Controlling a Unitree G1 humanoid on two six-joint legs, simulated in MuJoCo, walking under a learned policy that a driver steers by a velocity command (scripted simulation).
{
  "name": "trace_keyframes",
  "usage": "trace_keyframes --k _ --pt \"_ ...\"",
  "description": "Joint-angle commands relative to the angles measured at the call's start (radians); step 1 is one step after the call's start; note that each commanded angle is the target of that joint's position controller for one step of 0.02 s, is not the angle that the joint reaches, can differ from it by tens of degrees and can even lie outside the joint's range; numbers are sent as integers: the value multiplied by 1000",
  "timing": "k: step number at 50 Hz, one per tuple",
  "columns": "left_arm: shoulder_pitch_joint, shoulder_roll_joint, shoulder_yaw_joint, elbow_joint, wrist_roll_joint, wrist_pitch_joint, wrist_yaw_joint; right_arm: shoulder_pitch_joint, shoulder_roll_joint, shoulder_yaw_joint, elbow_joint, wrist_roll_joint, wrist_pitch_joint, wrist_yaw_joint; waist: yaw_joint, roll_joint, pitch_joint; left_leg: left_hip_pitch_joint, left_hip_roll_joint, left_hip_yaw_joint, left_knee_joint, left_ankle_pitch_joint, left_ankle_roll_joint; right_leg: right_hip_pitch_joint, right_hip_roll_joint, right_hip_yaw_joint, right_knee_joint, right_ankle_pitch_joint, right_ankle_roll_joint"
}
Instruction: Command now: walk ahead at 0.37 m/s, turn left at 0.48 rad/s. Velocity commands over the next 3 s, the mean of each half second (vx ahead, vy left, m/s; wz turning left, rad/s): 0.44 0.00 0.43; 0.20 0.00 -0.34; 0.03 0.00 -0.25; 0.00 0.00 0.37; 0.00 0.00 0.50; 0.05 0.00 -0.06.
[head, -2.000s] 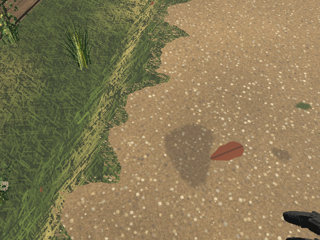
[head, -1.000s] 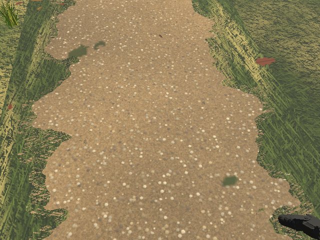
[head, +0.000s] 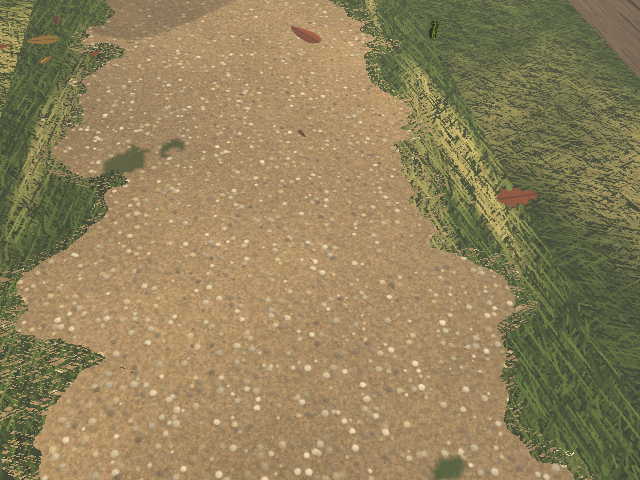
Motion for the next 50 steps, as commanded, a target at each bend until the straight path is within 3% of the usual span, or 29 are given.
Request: trace_keyframes --k 1,2,3,4,6,7,10,14,20,22,24,25,26,27,28,29,30,31,32,33,35,37,40,43,46,47,48,49,50 --pt "-196 -13 -15 -117 23 -15 -17 333 -159 -54 68 -7 -7 -9 -154 310 25 370 114 -296 -286 -198 112 -486 8 -50 467 -351 -12" --pt "-214 -32 -23 -175 8 -36 -19 259 -257 -52 -11 -16 -41 0 -98 332 44 346 293 -827 -515 -431 280 -701 113 118 639 -334 -5" --pt "-253 34 -13 -189 -35 -59 -20 189 -237 -52 -35 -27 -62 4 -90 235 95 289 353 -932 -622 -620 315 -770 48 210 690 -262 -30" --pt "-246 95 2 -175 -40 -76 -19 129 -183 -34 -52 -22 -78 2 -56 177 138 256 326 -842 -592 -509 263 -759 11 222 654 -137 -49" --pt "-184 103 12 -117 20 -86 -7 88 -140 -20 -68 -16 -77 -11 -24 140 110 226 207 -583 -527 -202 178 -635 -15 211 532 40 -33" --pt "-191 101 15 -110 29 -87 -10 106 -128 -17 -69 -17 -76 -19 -26 138 90 230 172 -515 -531 -108 158 -584 -6 207 475 113 -21" --pt "-245 47 4 -116 21 -86 -19 198 -104 -13 -51 -10 -77 -39 -46 117 57 287 125 -392 -516 170 140 -546 39 185 321 260 6" --pt "-355 5 -10 -149 10 -90 -37 267 -99 -17 -37 -4 -69 -53 -77 138 64 286 94 -342 -491 295 121 -496 79 177 131 363 22" --pt "-482 -11 -32 -188 1 -113 -77 329 -86 -23 -13 0 -55 -61 -121 151 105 347 133 -346 -445 381 127 -455 85 142 -16 395 -2" --pt "-463 6 -30 -184 -4 -114 -82 320 -92 -26 -9 -5 -50 -60 -102 173 111 374 152 -323 -423 506 114 -405 89 118 -32 347 -36" --pt "-361 53 -11 -159 2 -112 -74 301 -114 -33 -16 -9 -47 -58 -45 203 32 427 141 -277 -290 922 89 -258 137 68 -31 256 -89" --pt "-228 89 5 -122 4 -109 -66 285 -116 -31 -21 -13 -43 -56 27 198 -63 421 110 -236 -132 1105 68 -86 157 45 -44 272 -129" --pt "-38 113 10 -78 19 -105 -61 247 -107 -23 -42 -26 -42 -55 116 179 -194 264 84 -231 98 1026 39 219 58 157 -6 353 -193" --pt "106 199 27 -48 42 -102 -61 354 -2 5 -53 -41 -54 -48 82 -103 -389 -104 -77 -188 520 444 -45 647 -211 578 38 497 -367" --pt "121 137 12 -11 17 -96 -73 404 -22 10 -31 -30 -71 -39 71 -239 -464 -269 -164 -221 715 -205 -73 727 -313 883 -108 537 -448" --pt "25 92 0 -27 -4 -88 -68 287 -110 -13 -61 -9 -83 -36 71 -150 -278 -342 -91 -234 763 -174 -72 569 -261 759 -124 516 -393" --pt "-57 67 -11 -45 0 -80 -60 169 -127 -13 -96 -2 -97 -35 60 -46 -154 -338 -50 -204 717 -108 -74 392 -212 606 -138 620 -351" --pt "-92 55 -18 -49 8 -76 -57 101 -120 -16 -113 -18 -103 -38 38 39 -67 -325 -28 -171 657 -79 -83 244 -168 511 -161 758 -332" --pt "-99 61 -19 -49 17 -77 -51 86 -117 -21 -132 -35 -102 -42 11 46 -50 -284 -8 -166 598 -49 -88 156 -142 468 -184 813 -321" --pt "-100 75 -17 -46 23 -74 -47 93 -95 -20 -144 -38 -96 -45 -11 21 -48 -242 -5 -165 553 -40 -97 97 -120 447 -201 826 -323" --pt "-105 91 -12 -40 19 -67 -39 116 -46 -10 -156 -34 -78 -52 -41 -21 -55 -194 -7 -151 406 -31 -117 9 -96 395 -212 858 -325" --pt "-101 130 1 -40 15 -52 -27 74 -33 -3 -179 -35 -65 -61 -38 -43 -74 -151 -36 -123 261 32 -135 -50 -76 370 -206 867 -312" --pt "-73 147 10 -33 -9 -18 -10 -13 -35 -2 -204 -32 -48 -60 -12 -54 -107 -60 -78 -123 99 218 -144 -94 -32 361 -183 704 -247" --pt "-46 141 10 -27 -13 10 1 -96 -51 -5 -237 -23 -41 -53 10 -74 -91 -39 -101 -151 -18 237 -147 -74 -22 432 -150 490 -215" --pt "-85 126 5 -49 -12 27 11 -68 -86 -22 -241 -19 -56 -46 -29 -101 -74 40 -97 -169 -210 260 -121 -37 -2 532 -61 331 -170" --pt "-79 96 -4 -56 -11 28 12 -44 -107 -30 -239 -25 -64 -48 -37 -87 -79 121 -46 -180 -304 361 -90 -59 38 528 5 259 -131" --pt "-24 34 -24 -64 9 27 10 -10 -171 -41 -248 -43 -64 -59 -13 63 -157 280 172 -341 -292 581 -7 -145 105 439 207 -21 -76" --pt "86 16 -29 -75 2 22 11 -17 -195 -46 -254 -73 -45 -58 44 289 -197 385 358 -593 -292 745 173 -335 228 303 379 -430 -29" --pt "118 105 -10 -57 5 21 10 -18 -148 -40 -258 -60 -38 -53 33 276 -202 353 389 -664 -318 677 239 -380 157 282 577 -410 11"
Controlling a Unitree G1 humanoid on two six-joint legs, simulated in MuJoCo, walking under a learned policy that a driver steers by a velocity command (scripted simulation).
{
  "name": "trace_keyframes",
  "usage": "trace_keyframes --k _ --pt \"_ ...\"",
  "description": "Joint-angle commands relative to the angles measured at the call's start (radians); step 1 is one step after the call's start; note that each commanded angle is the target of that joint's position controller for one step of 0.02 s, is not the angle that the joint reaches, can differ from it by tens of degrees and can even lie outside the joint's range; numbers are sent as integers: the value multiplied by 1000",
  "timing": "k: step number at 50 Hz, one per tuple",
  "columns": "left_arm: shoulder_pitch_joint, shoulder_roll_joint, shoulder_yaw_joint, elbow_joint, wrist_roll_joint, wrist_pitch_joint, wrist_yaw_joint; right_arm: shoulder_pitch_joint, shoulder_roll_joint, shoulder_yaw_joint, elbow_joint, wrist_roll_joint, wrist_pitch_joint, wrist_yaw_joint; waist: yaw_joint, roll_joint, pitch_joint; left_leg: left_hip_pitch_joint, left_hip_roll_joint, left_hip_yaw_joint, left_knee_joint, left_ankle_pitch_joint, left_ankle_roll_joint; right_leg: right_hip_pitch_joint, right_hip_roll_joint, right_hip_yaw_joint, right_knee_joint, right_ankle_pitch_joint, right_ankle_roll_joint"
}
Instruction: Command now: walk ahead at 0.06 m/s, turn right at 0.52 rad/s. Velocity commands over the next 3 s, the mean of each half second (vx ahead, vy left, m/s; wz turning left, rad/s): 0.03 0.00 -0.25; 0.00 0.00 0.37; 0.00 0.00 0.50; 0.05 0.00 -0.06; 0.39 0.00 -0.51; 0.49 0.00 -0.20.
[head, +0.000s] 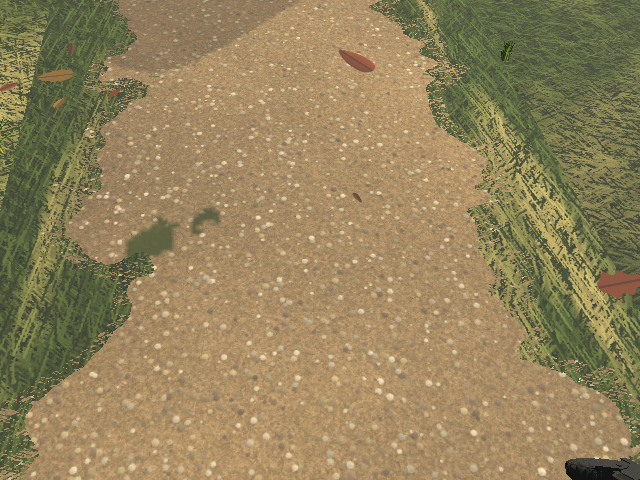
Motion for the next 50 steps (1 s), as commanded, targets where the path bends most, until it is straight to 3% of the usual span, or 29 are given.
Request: trace_keyframes --k 1,2,3,5,9,13,16,17,18,19,20,22,24,25,28,29,32,34,35,36,38,39,40,41,42,43,44,45,50 --pt "98 158 35 -54 -6 -4 5 82 -133 -43 -66 -6 5 -3 -41 183 -187 384 412 -398 -144 374 249 -287 -73 -41 446 -133 61" --pt "81 155 43 -43 -9 14 12 42 -117 -38 -70 0 9 -2 -32 127 -151 330 347 -288 -144 307 208 -288 -93 -54 483 -68 81" --pt "64 145 43 -48 -4 29 18 19 -113 -34 -67 7 13 -2 -33 127 -125 280 311 -235 -152 268 193 -279 -101 -60 499 -23 95" --pt "48 87 28 -64 -1 38 14 18 -124 -34 -52 0 18 -2 -32 147 -96 198 255 -137 -179 290 196 -218 -93 -101 466 34 108" --pt "-2 37 3 -93 11 31 6 37 -133 -39 -28 10 24 -4 -53 179 -140 246 264 -98 -169 340 229 -129 -113 -130 229 50 106" --pt "-30 50 -4 -96 12 30 -10 60 -166 -45 1 25 32 5 -75 201 -146 243 279 -106 -160 285 235 0 -118 -175 -2 97 77" --pt "18 48 -4 -66 18 27 -23 84 -154 -36 35 47 37 8 -36 171 -113 162 236 -76 -108 157 163 176 -99 -204 -339 320 10" --pt "25 91 1 -72 27 28 -20 131 -131 -27 51 40 30 12 -48 107 -125 80 198 -45 -60 39 87 279 -177 -105 -371 411 -31" --pt "21 175 14 -84 36 35 -9 165 -67 -7 37 -3 18 24 -98 -151 -155 -31 84 77 109 -247 -4 356 -383 107 -359 638 -115" --pt "-29 115 -3 -84 51 25 -18 89 -80 -12 16 3 17 15 -57 -220 -110 -2 62 71 131 -406 -44 143 -457 162 -419 520 -237" --pt "-92 73 -17 -98 60 7 -23 56 -124 -24 22 14 23 8 -58 -160 -55 36 79 47 186 -371 -56 94 -401 126 -444 424 -229" --pt "-129 56 -23 -81 45 -20 -21 77 -110 -28 53 15 35 -3 -69 -161 -38 43 76 44 163 -291 -72 112 -328 54 -419 449 -172" --pt "-139 36 -31 -56 38 -32 -18 132 -91 -23 78 15 41 -1 -92 -137 -56 113 87 40 111 -218 -86 125 -315 0 -376 601 -153" --pt "-136 36 -31 -45 34 -31 -17 146 -89 -21 86 20 39 3 -97 -121 -67 152 82 55 47 -132 -84 138 -301 -30 -351 633 -139" --pt "-59 97 -5 -21 28 -22 -5 88 -170 -36 44 31 44 3 -42 -54 -58 146 93 33 13 181 -51 175 -254 -57 -311 436 -87" --pt "-29 110 3 -21 29 -16 0 85 -195 -46 48 40 47 3 -17 3 -38 111 76 25 55 171 -25 162 -232 -76 -323 388 -81" --pt "-49 119 19 -18 20 5 21 113 -141 -45 42 38 56 5 -40 -58 -23 25 49 52 139 30 -17 172 -327 -48 -338 402 -136" --pt "-109 105 20 -38 23 13 29 138 -115 -45 35 35 63 13 -58 -134 -30 8 52 78 277 -279 -14 133 -431 8 -358 470 -199" --pt "-133 102 20 -48 24 10 29 139 -116 -47 27 37 66 19 -60 -128 -25 -7 68 80 331 -367 -8 119 -464 16 -358 509 -220" --pt "-153 108 23 -52 22 6 28 136 -112 -47 19 41 69 25 -66 -112 -19 -7 80 85 321 -393 0 113 -470 -2 -347 544 -217" --pt "-204 124 30 -57 4 5 26 185 -111 -51 32 41 70 34 -100 -88 -41 103 62 123 159 -216 20 82 -420 -91 -269 552 -156" --pt "-180 108 29 -44 -3 9 24 204 -131 -60 37 34 67 37 -101 -51 -45 167 44 104 51 -88 41 51 -366 -152 -181 464 -103" --pt "-112 69 24 -35 14 11 20 213 -225 -86 18 30 63 28 -70 178 -52 253 173 -147 -106 176 103 -62 -252 -280 68 244 -7" --pt "-214 36 8 -101 35 8 25 245 -316 -97 -3 10 49 32 -108 373 -47 297 384 -546 -217 312 307 -293 -62 -248 294 -183 57" --pt "-216 61 16 -97 28 5 26 260 -265 -78 -12 -8 24 37 -119 235 -114 325 400 -549 -216 295 353 -302 -91 -104 463 -217 52" --pt "-182 79 22 -83 14 5 21 203 -240 -71 -22 1 9 35 -85 166 -101 315 362 -445 -188 273 313 -315 -115 -85 509 -139 42" --pt "-153 90 29 -57 14 5 22 152 -228 -71 -33 21 7 29 -64 84 -90 306 303 -361 -177 206 253 -318 -136 -87 489 -50 40" --pt "-153 101 35 -48 21 3 27 119 -215 -66 -41 36 11 21 -57 66 -85 305 277 -328 -175 177 216 -322 -152 -79 447 22 44" --pt "-141 65 28 -43 13 -5 20 148 -192 -58 -60 39 30 0 -66 115 -106 323 206 -273 -188 179 207 -263 -119 -90 317 138 87"
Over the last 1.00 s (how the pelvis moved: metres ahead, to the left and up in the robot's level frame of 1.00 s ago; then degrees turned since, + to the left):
0.43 0.10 0.00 -2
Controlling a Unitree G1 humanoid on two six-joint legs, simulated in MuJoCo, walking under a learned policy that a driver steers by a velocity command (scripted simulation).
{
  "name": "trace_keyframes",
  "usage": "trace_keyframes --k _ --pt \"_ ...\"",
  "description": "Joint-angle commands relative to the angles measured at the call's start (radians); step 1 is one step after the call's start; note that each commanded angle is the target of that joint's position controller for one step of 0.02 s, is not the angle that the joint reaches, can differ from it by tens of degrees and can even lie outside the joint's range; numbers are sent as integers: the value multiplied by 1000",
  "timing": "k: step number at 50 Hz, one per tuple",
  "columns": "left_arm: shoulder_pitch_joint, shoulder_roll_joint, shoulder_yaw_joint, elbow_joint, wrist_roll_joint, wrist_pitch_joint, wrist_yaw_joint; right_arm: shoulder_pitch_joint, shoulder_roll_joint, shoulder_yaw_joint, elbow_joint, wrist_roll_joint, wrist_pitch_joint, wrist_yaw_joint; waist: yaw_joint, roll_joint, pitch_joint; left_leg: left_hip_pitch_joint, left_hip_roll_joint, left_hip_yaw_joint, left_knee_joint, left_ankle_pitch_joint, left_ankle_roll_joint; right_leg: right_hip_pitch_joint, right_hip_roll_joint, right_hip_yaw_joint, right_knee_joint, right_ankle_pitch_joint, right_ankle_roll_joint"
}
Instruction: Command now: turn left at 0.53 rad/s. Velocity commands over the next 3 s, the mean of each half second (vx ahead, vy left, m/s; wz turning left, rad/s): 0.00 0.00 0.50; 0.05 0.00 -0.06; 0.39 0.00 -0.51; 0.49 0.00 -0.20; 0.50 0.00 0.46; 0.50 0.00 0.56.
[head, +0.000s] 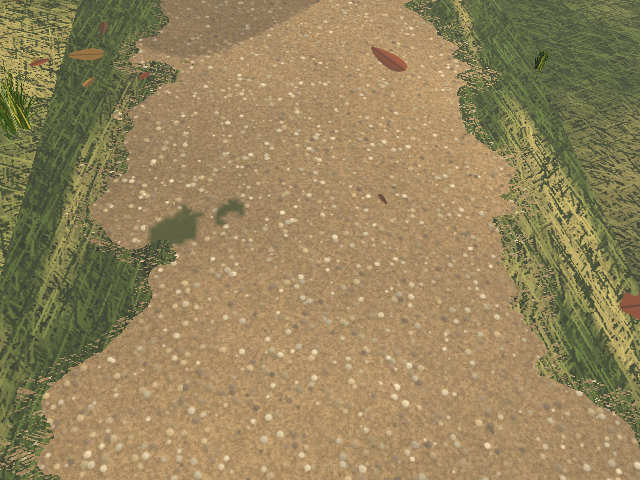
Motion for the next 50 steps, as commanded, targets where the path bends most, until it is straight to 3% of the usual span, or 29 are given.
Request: trace_keyframes --k 1,6,10,13,15,16,17,18,19,20,21,22,25,27,29,31,33,34,35,36,37,38,40,42,44,45,46,48,50 --pt "-11 65 14 -59 -2 -17 2 1 -173 -50 -78 6 -5 -16 2 123 -133 211 230 -299 -142 209 146 -85 -8 38 -101 47 25" --pt "-24 72 14 -65 -4 -31 -4 -18 -189 -59 -98 0 14 -23 -10 168 -110 152 209 -366 -149 60 150 -14 8 54 -278 45 40" --pt "-14 81 14 -68 -9 -51 -19 -46 -196 -64 -116 -2 26 -17 -11 181 -124 127 202 -431 -125 107 152 66 24 58 -373 28 27" --pt "15 90 16 -67 -13 -66 -34 -69 -197 -66 -129 6 36 -15 -2 187 -144 143 195 -481 -90 205 141 133 34 54 -482 36 6" --pt "71 92 21 -53 -13 -73 -43 -100 -192 -64 -138 20 44 -17 36 175 -151 117 160 -480 -47 216 104 241 32 33 -665 156 -17" --pt "100 110 29 -44 -7 -73 -43 -96 -177 -60 -139 26 46 -20 46 148 -155 61 119 -452 -7 138 63 335 -12 45 -760 265 -38" --pt "107 170 38 -53 9 -67 -39 -36 -125 -46 -132 15 47 -18 11 -22 -180 -40 29 -327 164 -139 4 436 -202 217 -801 327 -110" --pt "78 226 42 -61 37 -57 -38 -13 -132 -50 -152 16 39 -20 -24 -228 -117 -231 -135 -142 349 -449 -54 417 -355 432 -818 501 -273" --pt "53 184 33 -79 44 -60 -38 -2 -207 -72 -142 -6 29 -20 -11 -184 -110 -247 -62 -138 573 -462 -97 341 -427 478 -823 473 -358" --pt "0 130 16 -96 31 -60 -33 4 -232 -83 -119 0 30 -18 -24 -125 -92 -236 -40 -143 651 -389 -111 314 -363 381 -811 423 -330" --pt "-33 103 7 -100 15 -57 -30 14 -210 -81 -94 0 39 -20 -31 -99 -73 -239 -37 -133 687 -328 -130 312 -289 290 -799 369 -282" --pt "-33 89 -2 -100 2 -56 -27 18 -183 -74 -84 -4 46 -23 -19 -101 -66 -260 -42 -133 725 -284 -145 331 -258 251 -790 368 -266" --pt "22 84 -12 -81 6 -46 -24 -23 -125 -50 -98 9 45 -19 13 -117 -66 -240 -30 -82 641 -244 -168 373 -215 164 -781 458 -278" --pt "41 86 -15 -73 9 -41 -23 -57 -98 -34 -108 5 40 -19 33 -139 -85 -196 12 -54 476 -245 -176 421 -213 149 -764 480 -280" --pt "42 116 -10 -69 6 -33 -27 -76 -72 -18 -114 1 37 -14 48 -167 -95 -90 48 9 309 -266 -175 398 -215 134 -755 507 -279" --pt "69 141 -6 -59 1 -26 -31 -65 -94 -23 -101 9 34 -13 59 -169 -99 -18 41 44 177 -223 -171 391 -227 153 -736 549 -283" --pt "64 125 -16 -48 -15 -26 -35 1 -90 -25 -63 5 32 -12 17 -140 -96 112 30 63 -91 -14 -137 356 -211 140 -700 571 -250" --pt "104 107 -24 -32 -16 -36 -38 2 -111 -27 -62 -3 31 -15 19 -108 -99 203 55 18 -166 103 -109 310 -197 133 -695 531 -201" --pt "126 64 -42 -31 11 -54 -48 19 -149 -30 -66 -13 33 -25 34 -8 -151 350 162 -91 -128 331 -76 224 -158 99 -659 427 -132" --pt "165 21 -52 -24 22 -69 -60 -13 -176 -32 -56 -26 36 -24 87 146 -158 294 212 -109 -46 340 -14 225 -76 13 -682 222 -71" --pt "105 50 -52 -18 20 -69 -60 -35 -109 -20 -63 -31 30 -11 41 119 -152 227 184 -82 -50 200 5 281 -71 5 -680 200 -36" --pt "47 84 -43 -28 9 -65 -60 -38 -108 -21 -63 -35 24 -6 15 98 -107 220 152 -62 -55 119 -8 238 -51 1 -650 229 -27" --pt "24 103 -35 -41 -8 -50 -47 -18 -156 -36 -56 -30 17 -13 0 139 -70 198 169 -77 -73 105 -6 176 -34 -2 -575 263 -32" --pt "43 104 -29 -49 -16 -38 -41 9 -167 -43 -49 -22 17 -24 3 184 -45 174 243 -118 -95 163 41 127 -24 -17 -490 194 -31" --pt "34 90 -25 -62 -19 -28 -43 42 -173 -50 -57 -18 19 -35 -39 246 -53 198 360 -239 -184 -92 131 3 -12 -68 -252 -126 -33" --pt "-2 98 -17 -83 -24 -26 -49 79 -178 -51 -51 -19 9 -38 -64 220 -16 202 432 -320 -248 -243 177 -110 -57 -27 -84 -196 -43" --pt "-2 94 -10 -92 -35 -23 -53 70 -168 -48 -46 -13 -6 -38 -46 181 24 203 446 -336 -283 -359 181 -186 -86 7 -20 -176 -56" --pt "4 75 -12 -90 -33 -26 -61 22 -146 -45 -46 6 -32 -36 -26 151 61 238 402 -250 -320 -362 142 -232 -110 12 -79 -83 -60" --pt "12 56 -21 -90 -23 -36 -78 -7 -154 -51 -49 1 -41 -30 -20 123 25 235 357 -123 -317 -229 114 -147 -118 -36 -169 -4 -55"
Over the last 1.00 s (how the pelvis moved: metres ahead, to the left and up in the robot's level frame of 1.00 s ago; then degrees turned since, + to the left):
0.02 0.03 0.01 8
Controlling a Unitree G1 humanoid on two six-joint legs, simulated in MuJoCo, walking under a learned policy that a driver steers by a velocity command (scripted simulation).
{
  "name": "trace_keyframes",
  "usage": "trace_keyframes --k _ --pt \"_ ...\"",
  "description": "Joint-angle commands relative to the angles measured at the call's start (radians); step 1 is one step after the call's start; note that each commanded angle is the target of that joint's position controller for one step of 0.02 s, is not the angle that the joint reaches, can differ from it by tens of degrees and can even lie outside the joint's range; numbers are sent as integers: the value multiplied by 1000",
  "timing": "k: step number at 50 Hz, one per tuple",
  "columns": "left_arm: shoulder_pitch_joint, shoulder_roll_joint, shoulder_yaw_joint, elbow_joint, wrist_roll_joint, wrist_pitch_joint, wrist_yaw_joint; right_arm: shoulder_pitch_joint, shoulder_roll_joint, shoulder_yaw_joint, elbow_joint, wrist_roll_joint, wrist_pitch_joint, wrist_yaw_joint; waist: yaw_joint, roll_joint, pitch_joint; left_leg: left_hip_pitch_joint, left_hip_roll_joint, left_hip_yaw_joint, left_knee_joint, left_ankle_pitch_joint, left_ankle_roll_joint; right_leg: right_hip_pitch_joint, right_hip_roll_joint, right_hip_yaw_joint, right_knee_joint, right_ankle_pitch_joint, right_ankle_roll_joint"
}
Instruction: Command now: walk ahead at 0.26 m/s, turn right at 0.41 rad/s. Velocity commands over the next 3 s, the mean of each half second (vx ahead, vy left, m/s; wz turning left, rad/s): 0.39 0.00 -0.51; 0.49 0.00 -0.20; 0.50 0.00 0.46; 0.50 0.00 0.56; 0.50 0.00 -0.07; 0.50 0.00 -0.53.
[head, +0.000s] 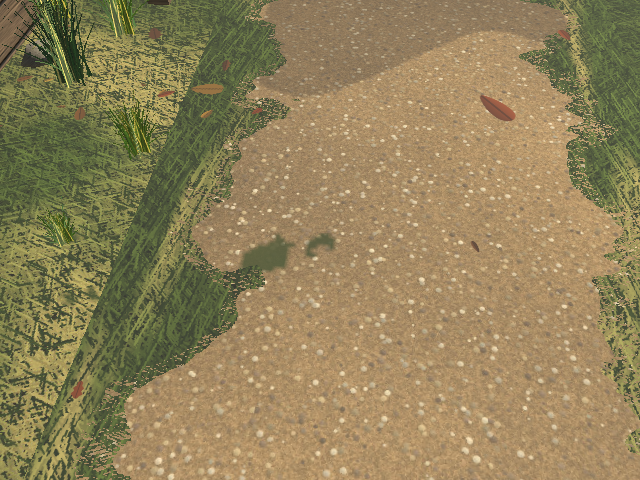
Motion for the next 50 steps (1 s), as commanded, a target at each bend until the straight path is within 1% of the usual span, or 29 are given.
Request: trace_keyframes --k 1,4,6,7,8,9,10,11,12,13,14,16,18,21,27,29,31,32,33,34,35,36,37,38,39,40,43,46,50 --pt "-105 32 -2 -102 4 -29 -25 -46 -176 -55 -62 2 -32 5 -31 110 48 51 263 -199 -262 -72 171 -138 -65 3 -94 74 -4" --pt "-85 42 -6 -112 4 -32 -42 -38 -210 -70 -50 17 -39 29 -26 115 17 -11 252 -107 -225 -53 166 31 -30 -62 -236 108 -15" --pt "-2 55 2 -92 2 -30 -40 -55 -210 -72 -41 33 -36 40 26 97 11 -91 253 -61 -139 -114 145 174 9 -113 -339 172 -37" --pt "73 81 17 -68 3 -28 -34 -46 -189 -64 -38 28 -36 42 57 71 -9 -155 232 -21 -38 -85 122 290 50 -137 -353 159 -56" --pt "200 139 50 -38 -8 -27 -23 -33 -138 -45 -37 8 -40 45 113 -16 -62 -236 179 58 206 2 75 458 55 -81 -397 137 -93" --pt "298 286 83 -40 -4 -33 -3 -74 -48 -15 -103 -25 -49 43 125 -325 -78 -531 41 118 665 -239 -31 599 -202 425 -584 22 -237" --pt "268 294 70 -87 14 -67 -19 -110 -78 -17 -143 10 -76 38 119 -246 -141 -714 -58 -116 840 -319 -36 623 -330 869 -791 -236 -382" --pt "216 215 49 -98 17 -88 -25 -142 -149 -32 -143 50 -94 46 109 -139 -51 -799 13 -160 881 -239 -6 595 -347 794 -812 -261 -370" --pt "179 159 33 -105 17 -98 -27 -138 -172 -37 -132 46 -106 49 83 -105 0 -778 50 -156 832 -141 22 534 -306 679 -788 -183 -330" --pt "132 131 23 -116 16 -96 -23 -122 -168 -39 -109 17 -111 44 55 -47 23 -732 81 -155 769 -61 25 478 -258 571 -765 -59 -291" --pt "102 116 16 -127 22 -93 -17 -114 -168 -44 -100 -5 -112 45 34 -57 32 -671 94 -157 695 3 21 424 -212 478 -764 64 -267" --pt "103 116 15 -141 28 -91 -4 -109 -152 -45 -91 -13 -104 55 22 -73 18 -608 75 -132 619 98 -2 395 -162 378 -781 250 -254" --pt "135 127 19 -133 21 -91 10 -143 -128 -39 -95 -15 -93 56 26 -45 17 -610 51 -116 523 180 -32 395 -138 311 -779 411 -251" --pt "172 125 21 -113 14 -82 30 -244 -86 -23 -119 -10 -93 59 50 -57 35 -567 13 -105 319 314 -61 352 -92 244 -765 483 -220" --pt "255 126 30 -72 -3 -64 46 -415 -84 -15 -161 5 -114 90 100 -74 60 -503 -29 -121 93 399 -42 394 -121 317 -710 457 -201" --pt "245 130 35 -67 0 -56 53 -393 -100 -21 -153 7 -121 94 78 -91 55 -461 -27 -127 63 376 -21 434 -146 335 -677 509 -188" --pt "233 129 39 -65 10 -51 53 -313 -127 -34 -130 5 -125 90 42 -125 13 -349 -42 -99 63 298 12 473 -149 326 -598 734 -168" --pt "224 122 37 -68 15 -48 49 -211 -158 -51 -104 3 -126 81 -9 -135 -63 -203 -64 -62 45 294 43 477 -116 299 -479 911 -150" --pt "203 105 26 -84 23 -46 43 -73 -186 -62 -81 -4 -125 73 -85 -131 -182 37 -10 -91 67 312 90 393 -69 268 -291 918 -121" --pt "262 33 2 -101 49 -50 39 85 -248 -73 -69 -21 -119 66 -103 33 -358 390 196 -351 138 275 185 155 24 237 19 568 -87" --pt "417 -37 -19 -84 7 -60 32 141 -250 -75 -12 -15 -112 83 -33 359 -470 610 389 -839 -28 9 316 -150 153 211 311 -142 -34" --pt "324 78 0 -77 -12 -66 30 116 -151 -53 -22 9 -111 82 -71 211 -333 504 346 -832 -107 -163 269 -235 86 235 385 -95 -34" --pt "182 121 12 -109 -16 -70 29 38 -120 -43 -23 12 -105 75 -81 108 -170 341 312 -657 -124 -118 236 -259 47 190 370 -4 -35" --pt "105 108 9 -129 0 -75 30 -6 -118 -37 -22 2 -101 74 -59 23 -83 191 275 -551 -148 19 224 -233 11 157 332 55 -36" --pt "76 94 11 -140 14 -81 27 -29 -108 -34 -14 -8 -100 73 -32 21 -40 98 244 -479 -169 125 226 -208 -19 146 279 92 -36" --pt "85 75 9 -144 17 -83 21 -32 -102 -28 -7 -16 -103 72 -4 57 -37 44 213 -440 -192 188 227 -165 -45 133 241 113 -36" --pt "82 18 -9 -152 29 -86 16 -18 -110 -27 17 9 -107 69 20 91 -21 -24 188 -374 -245 275 261 -154 -65 87 98 107 -13" --pt "-39 -10 -29 -196 42 -101 9 1 -158 -41 29 19 -96 56 -9 77 16 -81 157 -304 -274 279 255 -134 -59 59 -138 246 17" --pt "-168 9 -27 -224 28 -120 -8 82 -191 -49 55 28 -74 47 -56 78 12 -100 138 -277 -236 280 207 -8 5 44 -359 467 37"
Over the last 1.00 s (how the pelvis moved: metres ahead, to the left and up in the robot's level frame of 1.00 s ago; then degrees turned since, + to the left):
0.02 -0.02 0.00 10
